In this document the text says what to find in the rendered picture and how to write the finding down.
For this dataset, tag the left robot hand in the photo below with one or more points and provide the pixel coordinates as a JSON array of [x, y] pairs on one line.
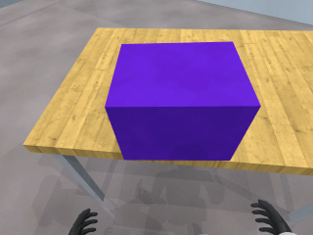
[[80, 223]]

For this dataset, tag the right robot hand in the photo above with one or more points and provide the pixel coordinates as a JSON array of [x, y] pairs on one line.
[[274, 219]]

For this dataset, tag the table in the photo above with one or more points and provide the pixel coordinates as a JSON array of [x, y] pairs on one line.
[[278, 63]]

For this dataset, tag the carton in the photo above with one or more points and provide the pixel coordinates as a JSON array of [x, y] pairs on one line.
[[182, 101]]

